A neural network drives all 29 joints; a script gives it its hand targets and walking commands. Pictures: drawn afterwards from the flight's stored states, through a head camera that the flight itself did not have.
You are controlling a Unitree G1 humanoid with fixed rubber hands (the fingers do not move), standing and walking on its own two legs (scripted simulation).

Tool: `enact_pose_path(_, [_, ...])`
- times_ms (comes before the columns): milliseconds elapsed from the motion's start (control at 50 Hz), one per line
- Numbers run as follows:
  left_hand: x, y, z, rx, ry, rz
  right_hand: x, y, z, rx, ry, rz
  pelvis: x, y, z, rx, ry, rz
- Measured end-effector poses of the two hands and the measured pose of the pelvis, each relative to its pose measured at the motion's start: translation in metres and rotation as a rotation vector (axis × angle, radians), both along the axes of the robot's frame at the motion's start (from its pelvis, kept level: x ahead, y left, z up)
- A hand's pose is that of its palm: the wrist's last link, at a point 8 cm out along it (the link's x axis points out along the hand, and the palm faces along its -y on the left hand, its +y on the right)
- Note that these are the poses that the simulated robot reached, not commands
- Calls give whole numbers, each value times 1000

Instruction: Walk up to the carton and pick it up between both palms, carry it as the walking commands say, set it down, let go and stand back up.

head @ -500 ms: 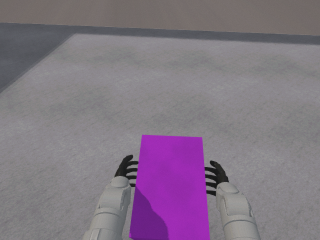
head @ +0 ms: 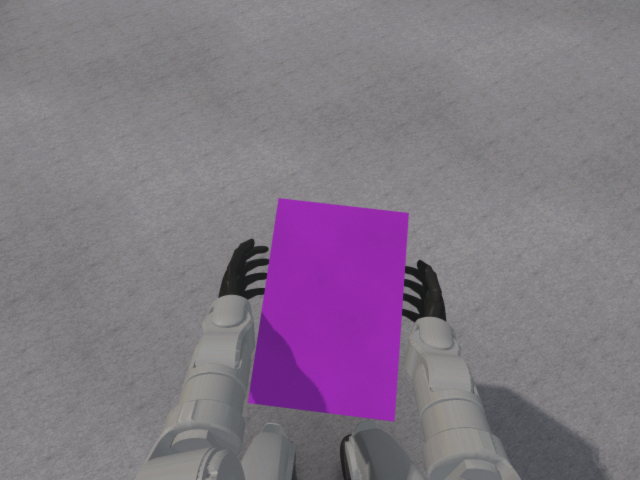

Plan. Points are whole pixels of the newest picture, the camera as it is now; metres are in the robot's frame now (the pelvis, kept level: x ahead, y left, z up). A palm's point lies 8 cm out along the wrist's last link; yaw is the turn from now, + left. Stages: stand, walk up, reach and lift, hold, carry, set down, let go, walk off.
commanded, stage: set down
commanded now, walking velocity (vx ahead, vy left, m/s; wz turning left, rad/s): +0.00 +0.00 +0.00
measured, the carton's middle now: (329, 308) +0.37 -0.02 -0.14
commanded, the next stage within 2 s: none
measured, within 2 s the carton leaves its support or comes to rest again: neither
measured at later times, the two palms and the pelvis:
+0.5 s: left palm (251, 295) +0.40 +0.10 -0.14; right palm (413, 320) +0.35 -0.15 -0.15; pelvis +0.00 +0.04 -0.08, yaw -1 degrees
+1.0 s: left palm (264, 303) +0.41 +0.10 -0.24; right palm (405, 321) +0.37 -0.16 -0.25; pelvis -0.02 +0.03 -0.14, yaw -1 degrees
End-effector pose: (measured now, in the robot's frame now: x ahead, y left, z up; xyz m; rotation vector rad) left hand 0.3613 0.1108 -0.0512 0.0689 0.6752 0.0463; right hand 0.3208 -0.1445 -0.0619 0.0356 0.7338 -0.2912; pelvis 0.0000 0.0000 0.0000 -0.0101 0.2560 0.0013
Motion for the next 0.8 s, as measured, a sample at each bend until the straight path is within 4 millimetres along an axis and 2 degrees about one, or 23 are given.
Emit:
enact_pose_path(200, [18,5,-41,-17,-14,-23,9,7,-42,-2,-18,-37,-7,16,-35,-12,125,-3])
enact_pose_path(460, [34,-6,-87,-36,-11,-24,23,-3,-85,-10,-5,-53,3,39,-72,-22,236,-9])
enact_pose_path(620, [40,-2,-114,-36,-13,3,35,0,-112,-4,-3,-36,6,43,-91,-27,290,-7])
enact_pose_path(800, [44,-2,-150,-28,-7,11,43,-1,-148,3,4,-28,0,40,-113,-34,343,6])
